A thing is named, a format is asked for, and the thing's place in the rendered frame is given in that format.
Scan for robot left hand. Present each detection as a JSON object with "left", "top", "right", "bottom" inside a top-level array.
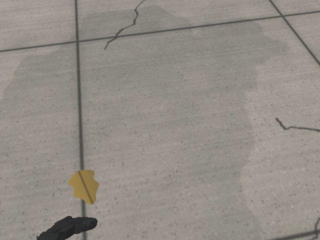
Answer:
[{"left": 36, "top": 216, "right": 98, "bottom": 240}]

